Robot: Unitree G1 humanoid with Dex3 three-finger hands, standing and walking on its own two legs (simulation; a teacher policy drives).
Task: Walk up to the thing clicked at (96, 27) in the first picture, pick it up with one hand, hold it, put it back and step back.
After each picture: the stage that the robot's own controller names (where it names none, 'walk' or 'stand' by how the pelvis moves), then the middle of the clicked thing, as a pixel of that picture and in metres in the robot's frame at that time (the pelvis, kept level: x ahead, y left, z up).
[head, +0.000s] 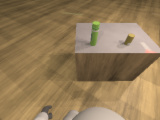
stand; (94, 34) +0.80 +0.04 +0.02
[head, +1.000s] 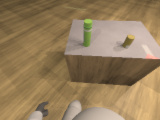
walk; (87, 34) +0.70 +0.12 +0.05
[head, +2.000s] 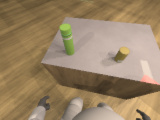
stand; (68, 41) +0.51 +0.22 +0.07
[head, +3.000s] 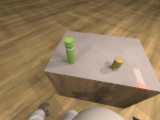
walk; (70, 52) +0.50 +0.22 +0.03
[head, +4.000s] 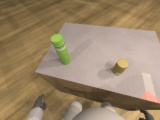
stand; (62, 51) +0.42 +0.25 +0.07
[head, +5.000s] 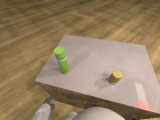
stand; (62, 62) +0.40 +0.24 +0.02
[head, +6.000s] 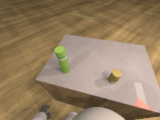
stand; (63, 61) +0.40 +0.25 +0.02
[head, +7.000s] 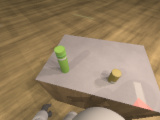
stand; (63, 61) +0.40 +0.25 +0.02
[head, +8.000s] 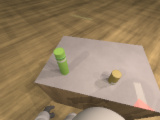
stand; (62, 63) +0.40 +0.24 +0.02
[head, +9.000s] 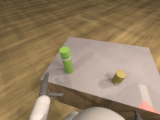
rise first; (67, 61) +0.41 +0.23 +0.03
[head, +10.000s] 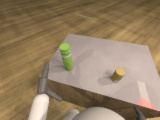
go down; (67, 58) +0.42 +0.23 +0.03
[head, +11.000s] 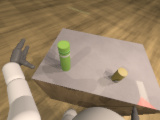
go down; (65, 58) +0.41 +0.20 +0.05
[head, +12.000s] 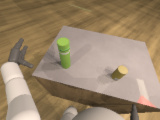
approach; (64, 55) +0.42 +0.20 +0.05
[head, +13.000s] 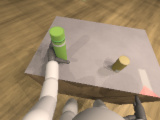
rest palm; (60, 48) +0.43 +0.21 +0.10
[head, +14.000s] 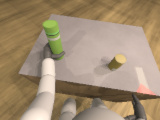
lift; (55, 43) +0.46 +0.22 +0.11
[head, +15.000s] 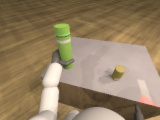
lift; (65, 49) +0.35 +0.19 +0.22
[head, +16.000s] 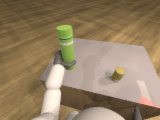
hold; (67, 50) +0.35 +0.17 +0.22
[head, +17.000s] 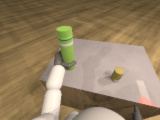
hold; (67, 51) +0.35 +0.17 +0.22
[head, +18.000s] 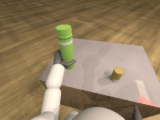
hold; (66, 49) +0.35 +0.17 +0.22
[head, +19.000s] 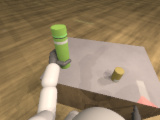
crouch; (62, 49) +0.35 +0.20 +0.22
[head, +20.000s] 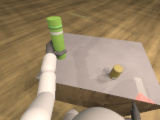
lower; (58, 40) +0.43 +0.23 +0.20
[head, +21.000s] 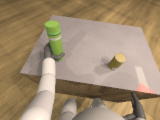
lower; (56, 43) +0.46 +0.22 +0.11
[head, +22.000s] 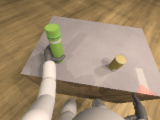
lower; (56, 46) +0.44 +0.22 +0.10
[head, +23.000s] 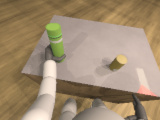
lower; (57, 45) +0.44 +0.22 +0.10
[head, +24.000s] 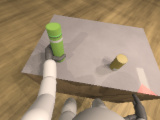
lower; (57, 45) +0.44 +0.22 +0.10
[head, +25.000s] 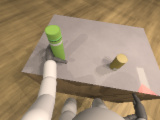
open; (57, 47) +0.43 +0.22 +0.10
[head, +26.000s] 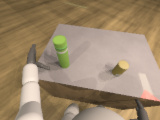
sink last; (62, 54) +0.41 +0.20 +0.08
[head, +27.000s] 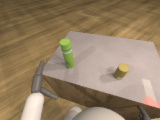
sink last; (68, 55) +0.43 +0.23 +0.07
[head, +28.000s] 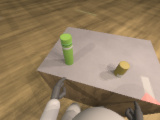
stand; (67, 51) +0.44 +0.22 +0.09
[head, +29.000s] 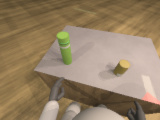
stand; (65, 50) +0.44 +0.23 +0.10
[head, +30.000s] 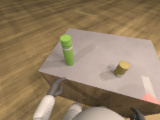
stand; (68, 52) +0.45 +0.21 +0.08
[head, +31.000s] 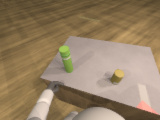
stand; (67, 60) +0.41 +0.24 +0.03
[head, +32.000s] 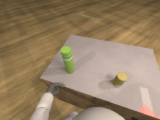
stand; (68, 61) +0.41 +0.22 +0.02
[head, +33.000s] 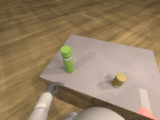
stand; (68, 61) +0.41 +0.21 +0.02
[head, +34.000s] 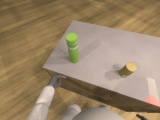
walk; (73, 50) +0.45 +0.17 +0.04
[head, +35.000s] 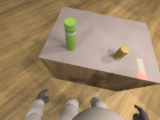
walk; (70, 37) +0.53 +0.20 +0.04
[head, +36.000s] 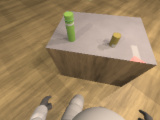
walk; (70, 28) +0.67 +0.26 +0.05
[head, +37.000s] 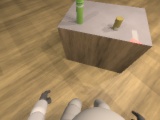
walk; (79, 11) +0.93 +0.22 +0.05
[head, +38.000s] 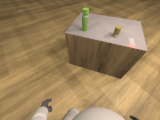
stand; (85, 20) +1.01 +0.19 +0.03
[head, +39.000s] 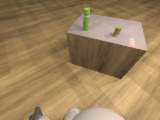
stand; (86, 20) +1.04 +0.21 +0.04
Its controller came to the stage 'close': yes
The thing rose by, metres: 0.20
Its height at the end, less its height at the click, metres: +0.00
